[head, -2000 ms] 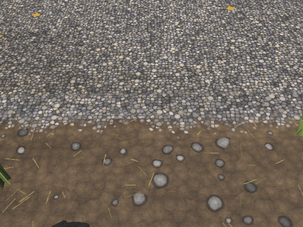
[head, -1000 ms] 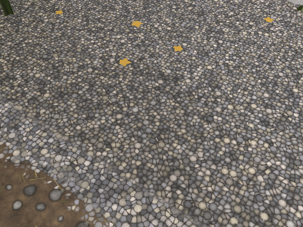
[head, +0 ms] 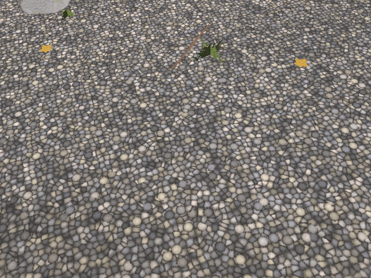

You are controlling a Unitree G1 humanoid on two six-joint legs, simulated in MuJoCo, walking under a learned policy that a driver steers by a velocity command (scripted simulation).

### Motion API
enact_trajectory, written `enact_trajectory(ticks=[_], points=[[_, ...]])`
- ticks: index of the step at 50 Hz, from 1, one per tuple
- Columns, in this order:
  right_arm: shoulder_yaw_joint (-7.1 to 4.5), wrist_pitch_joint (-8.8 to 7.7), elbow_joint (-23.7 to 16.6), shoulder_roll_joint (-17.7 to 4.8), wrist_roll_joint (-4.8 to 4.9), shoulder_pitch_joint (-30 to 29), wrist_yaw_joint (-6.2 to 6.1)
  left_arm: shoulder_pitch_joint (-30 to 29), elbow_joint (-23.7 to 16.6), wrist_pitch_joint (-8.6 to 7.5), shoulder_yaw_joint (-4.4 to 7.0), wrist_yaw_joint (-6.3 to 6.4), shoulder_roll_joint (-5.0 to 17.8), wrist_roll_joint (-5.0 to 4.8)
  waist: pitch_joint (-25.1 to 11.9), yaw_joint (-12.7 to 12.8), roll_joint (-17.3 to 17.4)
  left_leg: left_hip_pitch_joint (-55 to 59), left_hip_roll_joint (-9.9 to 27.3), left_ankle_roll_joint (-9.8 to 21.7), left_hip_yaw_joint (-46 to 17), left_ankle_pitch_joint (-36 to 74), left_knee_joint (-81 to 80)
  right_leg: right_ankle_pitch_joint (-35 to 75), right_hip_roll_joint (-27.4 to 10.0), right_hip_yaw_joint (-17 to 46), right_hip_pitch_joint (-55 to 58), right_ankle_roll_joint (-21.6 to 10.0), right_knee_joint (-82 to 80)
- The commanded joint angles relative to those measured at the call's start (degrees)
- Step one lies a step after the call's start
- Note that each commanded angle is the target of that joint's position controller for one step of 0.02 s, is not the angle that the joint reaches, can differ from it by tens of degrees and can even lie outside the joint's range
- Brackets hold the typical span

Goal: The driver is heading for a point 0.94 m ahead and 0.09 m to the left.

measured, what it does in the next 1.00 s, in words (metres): walks ahead: left foot, then right foot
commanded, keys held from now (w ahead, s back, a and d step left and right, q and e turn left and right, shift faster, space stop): e+shift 0.10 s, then shift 0.16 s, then w+shift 0.34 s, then w+q+shift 0.40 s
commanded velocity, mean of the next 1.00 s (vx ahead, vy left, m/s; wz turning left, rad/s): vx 0.52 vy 0.00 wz -0.12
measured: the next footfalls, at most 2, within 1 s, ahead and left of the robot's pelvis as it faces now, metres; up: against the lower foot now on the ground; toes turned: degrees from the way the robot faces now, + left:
left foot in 0.52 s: +0.14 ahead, +0.11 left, +0.00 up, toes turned -16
right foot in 0.88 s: +0.41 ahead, -0.21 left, +0.00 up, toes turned -6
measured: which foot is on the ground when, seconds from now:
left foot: down 0.00-0.00, up 0.02-0.50, down 0.52-0.88, up 0.90-1.00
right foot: down 0.00-0.50, up 0.52-0.86, down 0.88-1.00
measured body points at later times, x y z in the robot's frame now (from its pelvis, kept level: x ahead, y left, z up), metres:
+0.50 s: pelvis +0.07 +0.00 +0.01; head +0.08 -0.01 +0.46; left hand +0.26 +0.23 -0.09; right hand +0.15 -0.31 -0.08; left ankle +0.10 +0.12 -0.73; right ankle +0.00 -0.11 -0.73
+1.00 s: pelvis +0.36 -0.08 +0.00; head +0.39 -0.09 +0.45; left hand +0.55 +0.16 -0.09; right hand +0.35 -0.37 -0.13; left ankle +0.21 +0.05 -0.63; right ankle +0.37 -0.20 -0.73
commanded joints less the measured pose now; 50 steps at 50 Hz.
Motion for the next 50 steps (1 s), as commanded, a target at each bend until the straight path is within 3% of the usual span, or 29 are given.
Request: enact_trajectory(ticks=[1, 2, 3, 4, 6, 9, 13, 15, 17, 21, 23, 24, 25, 26, 27, 28, 29, 31, 33, 37, 40, 43, 44, 45, 46, 47, 48, 49, 50], points=[[-1.50, -1.11, -3.2, -3.7, -1.00, 0.5, 1.21, 12.0, -0.7, -0.08, 5.68, 1.90, 15.4, -0.13, -5.9, 2.1, -15.3, -18.4, -0.3, -0.9, 1.2, -21.0, 23.1, 28.4, -11.5, 22.6, 22.8, -10.7, -16.2], [-1.07, -1.74, -7.6, -3.1, -2.70, -5.9, 0.63, 8.7, -3.2, -2.06, 5.51, 1.53, 18.5, 2.50, -9.6, 2.5, -18.5, -27.8, -6.9, -1.9, -10.8, -27.0, 35.2, 30.8, -18.2, 37.0, 19.1, -21.0, -18.1], [-1.85, -1.85, -8.0, -6.0, -1.60, -9.3, -0.37, 6.8, -3.5, -3.89, 5.17, 0.89, 16.4, 3.65, -9.1, 3.8, -12.4, -29.1, -6.3, 0.0, -15.3, -23.0, 39.9, 20.8, -16.8, 34.6, 17.1, -20.1, -21.2], [-2.23, -1.94, -7.4, -7.0, -0.85, -9.1, -1.00, 4.0, -3.0, -4.83, 4.53, 1.07, 14.7, 2.71, -6.3, 1.7, -9.8, -29.1, -5.7, 1.7, -16.9, -16.6, 38.7, 16.6, -13.3, 30.5, 15.3, -16.1, -21.6], [-2.54, -1.31, -4.0, -7.6, -1.74, -4.4, -1.97, -1.2, -3.7, -4.57, 2.74, 2.09, 9.9, 0.25, -7.3, -0.9, -6.8, -25.5, -4.9, 0.9, -16.6, -8.5, 36.6, 20.8, -9.7, 23.0, 14.2, -11.6, -18.5], [-1.50, -0.93, -2.1, -5.2, -1.30, -2.0, -0.81, -0.4, -3.1, -4.14, 1.34, 3.17, 7.3, 1.05, -11.1, -1.0, -6.4, -18.5, -6.7, -1.1, -14.8, -3.5, 34.8, 30.8, -7.0, 18.4, 14.5, -11.3, -16.3], [0.03, 0.11, -2.6, -3.7, -0.62, -4.4, 0.56, 0.8, -1.9, -3.81, 1.07, 2.55, 8.3, 1.61, -9.1, 1.0, -7.8, -15.6, -6.4, -1.2, -14.1, -2.5, 24.5, 28.6, -7.0, 19.8, 14.0, -12.1, -15.2], [0.25, -0.39, -2.6, -4.6, 0.26, -4.2, 1.89, 3.8, -0.7, -4.31, 1.05, 1.76, 8.7, 1.01, -9.0, 3.0, -9.2, -14.4, -5.7, 0.0, -13.7, -1.9, 18.6, -3.0, -7.1, 24.1, 13.4, -12.9, -20.4], [-0.20, -1.85, -3.2, -6.1, 0.76, -5.5, 2.76, 4.5, 0.4, -5.33, 0.82, 1.11, 9.3, 0.82, -4.6, 3.7, -12.0, -13.9, -5.7, 0.9, -13.2, -3.6, 12.8, -17.6, -8.0, 28.7, 11.0, -13.1, -24.4], [0.08, -5.28, -3.1, -5.6, 0.88, -5.2, 2.85, 5.3, 1.7, -7.31, 0.65, 0.47, 9.5, 0.83, -1.2, 4.0, -10.3, -8.2, -5.9, 3.4, -11.4, -6.5, 5.2, -19.6, -7.8, 29.6, 7.8, -12.9, -24.3], [0.28, -6.48, -2.0, -4.5, 1.20, -1.6, 2.85, 4.1, 1.8, -7.58, 0.20, 0.16, 8.5, 0.26, -0.7, 1.4, -8.7, -0.8, -6.2, 5.2, -10.1, -3.7, -0.8, -19.7, -6.6, 29.3, 3.9, -12.2, -23.0], [0.15, -6.92, -0.7, -4.4, 1.09, 2.0, 2.70, 3.4, 1.5, -7.57, -0.13, 0.09, 7.6, 0.21, -1.4, -0.6, -7.3, 5.1, -6.8, 5.9, -9.3, -2.1, -3.0, -19.3, -5.1, 28.2, 1.1, -11.4, -21.3], [0.43, -5.04, 1.4, -4.7, -4.97, 9.2, 2.68, 2.1, 2.0, -7.01, 0.40, -0.58, 8.5, 4.35, -4.0, -4.4, -4.3, 16.7, -6.4, 6.2, -10.4, -8.8, -3.7, -21.2, 0.0, 23.4, -6.5, -9.2, -15.2], [-0.62, -4.89, 3.3, -9.0, -5.61, 19.4, 2.02, -2.7, -0.2, -7.40, -0.64, -0.64, 3.5, 4.45, -3.8, -9.8, 7.4, 26.0, 4.2, 8.1, -24.0, -20.6, -10.8, -17.4, 5.6, 15.8, -17.3, -6.5, 1.7], [-2.51, -4.62, 4.5, -16.7, -4.97, 24.0, 2.01, -6.9, -4.1, -8.17, -1.44, -0.89, 1.5, 3.53, -1.8, -10.9, 17.0, 31.0, 15.8, 14.3, -49.2, -37.0, -20.2, -14.7, 11.4, 8.8, -34.2, -5.0, 15.4], [-2.22, -4.31, 4.6, -13.9, -3.99, 22.4, 2.04, -8.8, -3.8, -8.29, -1.07, -0.76, 3.8, 4.52, 1.6, -9.8, 8.6, 28.2, 17.2, 16.1, -51.2, -37.6, -19.9, -9.6, 7.5, 12.7, -39.2, -4.9, 22.7], [-1.25, -4.51, 3.9, -10.8, -3.03, 19.4, 2.13, -7.6, -2.5, -8.50, -0.80, -1.31, 4.4, 4.51, 1.4, -7.4, 5.6, 26.7, 14.0, 14.5, -45.0, -33.5, -18.3, -4.4, 6.0, 13.1, -38.6, -4.5, 24.6], [0.09, -5.04, 3.5, -7.8, -2.34, 15.6, 2.14, -3.8, -0.5, -8.46, -0.56, -2.87, 5.3, 5.21, -0.9, -3.0, 7.0, 21.6, 8.4, 12.4, -36.1, -27.3, -19.9, 0.6, 2.1, 8.1, -31.8, -2.5, 23.7], [0.69, -5.60, 4.3, -6.2, -1.75, 16.5, 2.23, -5.8, -0.9, -8.00, -1.06, -3.73, 4.4, 5.79, 1.1, -3.1, 8.0, 15.6, 5.1, 13.9, -32.7, -21.6, -23.3, 4.3, 0.9, 4.2, -28.4, -0.2, 21.7], [-0.10, -5.52, 5.8, -7.5, -1.63, 18.7, 1.95, -12.4, -2.8, -8.09, -2.87, -4.31, 1.5, 4.14, 3.9, -4.1, 7.3, 9.0, 1.6, 14.5, -26.5, -6.2, -24.8, 9.5, 2.4, 0.9, -19.2, 2.0, 5.3], [-0.60, -5.54, 6.8, -9.3, -1.33, 20.4, 1.77, -14.6, -3.4, -8.32, -2.98, -3.83, 2.2, 3.78, 2.9, -4.2, 8.1, 8.7, 3.5, 14.6, -26.8, 4.9, -23.8, 8.7, 3.9, -0.3, -9.3, 0.9, -1.9], [-0.96, -5.60, 7.2, -11.1, -1.04, 18.9, 1.87, -1.9, 0.6, -9.02, -1.21, -1.58, 5.8, 3.80, -4.7, 3.2, 5.6, 7.1, 2.4, 12.2, -23.6, 32.7, -6.4, 5.4, 7.3, -0.8, 12.3, -1.2, -7.3], [-1.04, -5.92, 6.5, -11.3, -0.78, 17.3, 2.17, 8.5, 3.6, -9.40, -0.02, -0.27, 8.3, 4.45, -11.4, 8.6, 2.8, -0.9, -1.3, 10.9, -21.3, 31.2, 8.7, 4.2, 4.7, 1.0, 28.2, -2.2, -6.5], [0.32, -6.32, 4.3, -5.8, -0.15, 18.1, 2.36, 18.0, 4.1, -9.57, 1.50, 1.04, 13.7, 6.03, -20.9, 12.0, -5.9, -13.3, -6.5, 9.7, -18.0, 11.9, 29.1, -21.4, -10.9, 18.8, 42.9, -4.3, -10.8], [1.42, -5.98, 1.3, -1.2, 0.92, 19.2, 2.33, 18.4, 4.3, -9.26, 1.91, 0.99, 16.9, 6.43, -25.8, 9.1, -17.7, -22.7, -10.2, 10.0, -16.6, -17.1, 42.6, -43.8, -22.9, 45.6, 42.9, -6.4, -23.5], [0.89, -4.89, 1.8, -4.3, -0.02, 15.1, 2.06, 10.8, 3.9, -9.03, 0.87, 1.18, 11.9, 5.83, -15.2, 6.3, -11.5, -26.8, -6.8, 10.6, -16.8, -10.8, 48.1, -39.4, -21.0, 44.8, 33.4, -6.3, -25.0], [0.68, -4.35, 1.8, -5.1, -0.98, 12.8, 2.53, 8.1, 4.0, -9.11, -0.09, 1.09, 7.6, 5.28, -9.3, 5.0, -6.0, -27.4, -3.8, 10.5, -15.7, -6.4, 47.2, -29.0, -19.0, 34.5, 27.5, -6.3, -23.4], [0.83, -3.87, 2.3, -4.2, -1.47, 11.4, 3.13, 7.5, 5.0, -9.23, -0.56, 0.94, 5.7, 5.23, -6.2, 4.0, -3.2, -26.1, -2.0, 9.9, -15.4, -4.5, 44.9, -17.3, -16.5, 25.8, 23.5, -5.5, -24.2], [0.94, -3.22, 1.9, -3.3, -2.23, 11.6, 3.77, 7.1, 5.8, -9.42, -0.78, 1.11, 5.1, 4.78, -4.3, 2.6, -5.6, -25.6, -1.3, 9.1, -14.8, -4.1, 44.3, -15.3, -14.9, 21.6, 19.4, -5.5, -26.3]])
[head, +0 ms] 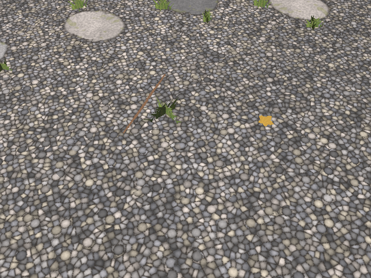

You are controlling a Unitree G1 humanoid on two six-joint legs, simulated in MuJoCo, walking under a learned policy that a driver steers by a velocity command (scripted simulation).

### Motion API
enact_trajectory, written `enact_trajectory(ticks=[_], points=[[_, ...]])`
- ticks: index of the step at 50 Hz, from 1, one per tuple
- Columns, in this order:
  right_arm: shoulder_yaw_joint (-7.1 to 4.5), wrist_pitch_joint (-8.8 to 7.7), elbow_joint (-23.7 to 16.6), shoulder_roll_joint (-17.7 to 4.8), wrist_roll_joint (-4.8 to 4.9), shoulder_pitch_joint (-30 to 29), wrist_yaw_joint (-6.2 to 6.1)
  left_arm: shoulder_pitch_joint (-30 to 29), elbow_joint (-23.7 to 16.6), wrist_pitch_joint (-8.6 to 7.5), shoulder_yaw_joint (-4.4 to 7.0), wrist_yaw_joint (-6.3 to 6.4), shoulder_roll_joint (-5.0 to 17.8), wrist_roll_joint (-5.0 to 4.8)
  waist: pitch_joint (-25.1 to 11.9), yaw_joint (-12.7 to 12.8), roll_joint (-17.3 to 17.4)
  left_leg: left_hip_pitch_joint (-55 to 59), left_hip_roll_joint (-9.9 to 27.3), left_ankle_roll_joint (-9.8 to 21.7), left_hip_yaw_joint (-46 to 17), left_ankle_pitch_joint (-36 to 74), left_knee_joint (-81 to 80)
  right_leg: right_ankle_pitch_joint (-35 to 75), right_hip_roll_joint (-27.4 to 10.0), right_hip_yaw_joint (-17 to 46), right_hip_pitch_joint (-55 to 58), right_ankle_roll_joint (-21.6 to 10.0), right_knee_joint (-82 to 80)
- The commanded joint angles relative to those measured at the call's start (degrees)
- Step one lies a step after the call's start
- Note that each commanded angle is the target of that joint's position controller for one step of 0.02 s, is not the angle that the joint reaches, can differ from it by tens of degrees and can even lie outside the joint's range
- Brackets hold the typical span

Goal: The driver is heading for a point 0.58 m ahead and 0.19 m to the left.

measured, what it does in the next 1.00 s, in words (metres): walks ahead, turning left: left foot, then right foot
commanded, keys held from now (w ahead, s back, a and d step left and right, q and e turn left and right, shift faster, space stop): w+q+shift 0.44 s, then shift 0.56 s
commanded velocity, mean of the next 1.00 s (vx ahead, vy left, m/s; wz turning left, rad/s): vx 0.64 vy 0.00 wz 0.60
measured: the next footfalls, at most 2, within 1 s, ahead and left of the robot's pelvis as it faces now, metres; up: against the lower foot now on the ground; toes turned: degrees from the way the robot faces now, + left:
left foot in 0.34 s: +0.47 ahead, +0.12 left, +0.00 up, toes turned +21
right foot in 0.74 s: +0.88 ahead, +0.20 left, +0.00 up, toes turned +38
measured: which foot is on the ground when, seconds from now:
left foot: up 0.00-0.32, down 0.34-0.74, up 0.76-1.00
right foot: down 0.00-0.34, up 0.36-0.72, down 0.74-1.00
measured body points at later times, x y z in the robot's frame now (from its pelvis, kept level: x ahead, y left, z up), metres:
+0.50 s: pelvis +0.42 +0.10 -0.01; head +0.46 +0.11 +0.44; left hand +0.46 +0.38 -0.10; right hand +0.59 -0.15 -0.14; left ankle +0.43 +0.11 -0.73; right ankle +0.45 -0.09 -0.63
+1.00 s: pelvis +0.71 +0.17 +0.00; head +0.75 +0.20 +0.45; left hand +0.68 +0.45 -0.12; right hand +0.99 +0.04 -0.10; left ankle +0.64 +0.32 -0.69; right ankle +0.84 +0.18 -0.73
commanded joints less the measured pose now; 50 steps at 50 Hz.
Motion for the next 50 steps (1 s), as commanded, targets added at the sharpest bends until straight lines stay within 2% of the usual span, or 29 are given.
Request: enact_trajectory(ticks=[1, 5, 9, 11, 13, 15, 16, 17, 18, 19, 21, 23, 26, 28, 29, 30, 32, 34, 36, 37, 38, 39, 40, 41, 42, 44, 47, 48, 50], points=[[-0.17, 0.68, -7.2, -2.3, -1.52, -6.4, 1.55, 9.5, 1.6, -0.92, 2.37, 0.69, 6.3, -1.00, 1.0, 5.0, -9.2, -23.2, 6.5, -0.7, -1.1, 3.9, 5.0, -13.8, -16.9, 19.7, 16.2, -6.0, -22.6], [0.58, 2.55, -10.8, -0.9, -1.65, -14.2, 3.20, 11.0, 5.0, -2.87, 1.87, -0.14, 3.9, -2.02, 5.6, 3.2, -6.3, -29.0, 7.4, -1.4, 0.4, 11.2, 3.8, 2.8, -15.0, 4.8, 15.2, -4.6, -25.6], [1.61, 2.41, -14.8, -1.9, -1.30, -22.7, 4.43, 9.4, 6.7, -3.84, 2.26, 0.18, 5.4, -1.62, 9.4, 1.8, -3.9, -23.4, 6.4, 0.2, 6.3, 20.3, -12.4, 15.7, -11.6, -8.6, 12.1, -3.4, -29.8], [2.16, 2.09, -15.7, -1.4, -1.35, -25.9, 4.81, 11.7, 8.0, -3.69, 2.54, 0.48, 7.4, -1.77, 9.6, 2.4, -2.3, -17.1, 3.2, 2.6, 11.7, 21.1, -20.6, 33.7, -10.9, -12.7, 14.8, -2.8, -28.3], [1.80, 1.88, -14.6, -3.0, -0.96, -23.2, 4.12, 14.3, 8.4, -2.73, 3.18, 0.94, 10.8, -1.78, 4.9, 0.6, -4.2, -10.8, -2.2, 4.7, 15.7, 17.8, -22.9, 65.5, -11.7, -13.5, 22.6, -2.2, -19.1], [0.20, 1.69, -10.8, -6.6, -0.56, -7.9, 2.80, 11.6, 7.2, -0.41, 4.39, 1.52, 15.0, -1.13, -4.5, -8.1, -7.7, 4.6, -5.9, 6.9, 14.6, 9.7, -22.6, 80.2, -14.2, -12.4, 24.0, -2.8, 2.1], [-1.55, 1.52, -6.6, -9.7, -0.71, 4.7, 1.74, 9.8, 6.1, 0.46, 4.54, 1.40, 15.3, -1.02, -10.5, -13.1, -6.4, 20.0, -7.4, 8.6, 11.6, 7.3, -26.1, 74.0, -14.2, -10.9, 17.6, -3.2, 19.2], [-3.43, 2.06, -5.0, -12.9, -0.30, 6.1, 0.26, 10.2, 5.3, 0.26, 3.96, 0.38, 12.5, -1.04, -10.4, -11.2, 1.9, 31.1, -5.3, 9.9, 3.4, 2.5, -30.4, 33.3, -6.8, -10.7, 3.3, -1.3, 39.5], [-4.30, 3.03, -8.0, -19.6, -2.06, -2.4, -0.29, 14.9, 0.7, -0.53, 1.74, -0.69, 3.9, -0.92, -10.4, -0.2, 15.2, 41.6, 10.3, 18.0, -28.9, -1.6, -37.8, -14.1, 2.5, -6.0, -22.7, 2.4, 62.3], [-5.16, 3.46, -9.6, -20.3, -1.42, 1.2, -0.43, 7.3, -3.0, -2.09, 2.06, -0.37, 8.5, -1.16, -18.4, -5.7, 5.8, 44.8, 13.3, 21.5, -43.9, -8.8, -48.3, -9.0, 2.8, 7.2, -28.4, 1.6, 64.3], [-4.29, 2.28, -7.0, -15.5, -0.89, -0.1, -1.48, 3.6, -3.4, -3.47, 1.16, -0.05, 8.1, -1.25, -3.7, -0.9, -4.4, 28.6, 11.9, 16.6, -38.1, -3.5, -54.0, -3.4, -3.1, 8.7, -28.0, 0.7, 52.0], [-2.79, 0.48, -7.7, -12.0, -0.58, -5.3, -2.11, 6.7, -1.9, -1.61, 0.51, 0.21, 6.8, 0.45, 0.6, 5.0, -6.3, 14.4, 7.4, 14.7, -27.0, 13.4, -53.0, -4.2, -5.5, 8.2, -19.7, 1.9, 45.0], [-1.45, -1.73, -6.8, -9.0, 0.09, -4.8, -1.35, 4.9, -2.2, 0.85, 0.24, -0.07, 5.5, 0.18, 3.4, 6.5, -7.7, 2.3, 3.9, 12.8, -15.7, 48.9, -52.2, -4.3, -6.3, 4.5, -11.5, 4.0, 32.3], [-1.37, -2.04, -5.6, -8.5, 0.19, -4.3, -1.10, 0.2, -3.9, 0.79, -0.74, -0.66, 2.6, -0.46, 3.2, 5.2, -4.7, 0.7, -1.5, 8.1, -7.8, 58.8, -50.8, 7.1, -3.9, 1.2, -7.9, 2.7, 20.4], [-0.70, -2.26, -7.1, -4.2, 3.59, -4.5, -2.80, -8.5, -6.4, -2.29, -0.38, 0.02, 2.0, -3.04, 2.3, 0.8, -6.2, 0.4, -1.8, 6.3, -8.8, 50.7, -49.4, 13.3, -1.5, 2.4, -8.0, 3.4, 13.1], [-0.50, -1.81, -5.9, -5.4, 3.50, -2.1, -3.71, -10.6, -7.0, -3.64, -0.73, -0.17, 0.9, -3.29, 0.4, -0.4, -5.4, 3.3, -2.6, 4.7, -8.1, 47.3, -48.8, 20.5, 0.9, 1.5, -6.4, 3.1, 4.8], [-1.02, -0.65, -3.2, -7.5, 1.93, 3.6, -4.74, -13.7, -7.7, -4.92, -0.26, -1.02, 1.0, -3.21, -1.8, -3.4, 0.0, 7.3, -0.9, 2.1, -10.2, 40.5, -48.9, 33.4, 4.6, 1.2, -2.0, 1.7, -3.6], [-0.70, 0.04, -2.0, -6.1, 1.11, 4.8, -5.09, -12.6, -8.0, -4.83, 1.11, -1.23, 3.7, -3.03, -2.3, -1.9, 4.3, 11.2, -0.2, 0.2, -12.7, 38.1, -44.9, 35.1, 6.0, 3.2, 1.2, -0.2, -6.2], [-1.22, 0.30, -3.4, -6.8, 0.78, 0.4, -5.14, -3.4, -5.8, -4.70, 2.74, -1.00, 6.7, -2.62, -5.6, 5.0, 6.5, 13.8, -0.5, -2.3, -12.6, 46.1, -34.1, 34.2, 6.1, 3.1, 9.3, -1.5, -7.5], [-1.10, 0.35, -5.3, -6.6, 0.58, -4.3, -4.76, 6.8, -3.0, -4.84, 3.34, -0.90, 7.6, -2.34, -9.7, 11.1, 5.9, 10.8, -2.1, -4.2, -11.1, 42.9, -21.4, 41.5, 2.1, 4.8, 19.7, -2.8, -8.9], [0.34, 0.54, -6.2, -1.1, -0.77, 1.5, -4.10, 12.6, -1.3, -4.74, 3.04, -0.99, 9.9, -0.80, -19.3, 9.0, -8.5, -2.0, -8.7, -8.2, -9.3, -1.8, 4.6, 68.2, -14.7, 19.5, 38.4, -11.3, 0.6], [1.28, 0.59, -3.2, -0.7, 1.36, 14.9, -2.83, 14.8, -0.2, -4.28, 2.36, -1.79, 7.4, -0.84, -31.6, 5.9, -15.7, -10.8, -11.5, -9.1, -15.2, -21.7, 17.8, 66.5, -27.0, 41.8, 49.9, -22.6, 0.2], [0.32, 1.45, -2.1, -5.7, 2.20, 12.7, -2.44, 9.8, -2.1, -3.40, 2.84, -1.70, 6.6, -2.13, -29.5, 7.2, -7.4, -12.7, -7.2, -9.4, -16.2, -16.3, 21.1, 48.7, -25.3, 42.4, 44.1, -22.5, -4.1], [-0.62, 2.25, -4.9, -8.5, 1.98, 2.6, -2.78, 3.5, -3.2, -2.47, 2.20, -1.26, 4.4, -2.98, -19.7, 6.9, -1.6, -14.0, -4.8, -9.6, -11.5, -12.3, 18.1, 34.7, -20.6, 35.4, 32.8, -19.3, -7.6], [-0.70, 2.99, -6.8, -8.2, 1.05, -3.2, -3.42, -1.2, -3.0, -1.86, 0.98, -0.99, 2.8, -2.86, -10.8, 4.9, 2.4, -13.3, -3.2, -9.6, -8.0, -9.0, 14.3, 27.5, -17.4, 30.8, 19.7, -16.5, -11.8], [-0.73, 4.30, -7.3, -5.7, 0.55, -2.2, -3.79, -4.2, -1.7, -1.20, 0.53, -1.27, 2.7, -2.05, -4.1, 0.7, -1.7, -7.1, -0.3, -9.5, -5.0, -5.9, 6.0, 23.2, -11.1, 23.1, 5.0, -14.0, -16.0], [0.67, 3.72, -7.0, -0.2, 0.13, -1.2, -4.35, -4.6, 0.7, -1.31, 0.83, -1.96, 2.6, -2.05, -5.3, -0.3, -5.5, 0.0, 1.0, -10.1, -1.7, -5.6, -11.8, 35.8, -7.1, 14.5, 0.2, -13.2, -16.2], [0.99, 3.56, -7.3, 0.2, -0.32, -2.6, -4.52, -3.8, 1.6, -1.20, 1.19, -1.88, 3.4, -2.06, -7.4, 0.3, -5.9, 1.6, 1.7, -10.1, -1.7, -4.2, -15.8, 37.7, -7.7, 14.2, 1.7, -13.7, -15.5], [0.79, 3.99, -7.3, -1.2, -0.20, -4.4, -4.65, -2.6, 2.7, -0.48, 1.77, -1.59, 4.9, -2.36, -10.1, 1.4, -6.2, 4.4, 2.4, -9.7, -2.0, 0.6, -21.1, 27.3, -8.9, 15.1, 3.1, -13.7, -16.3]])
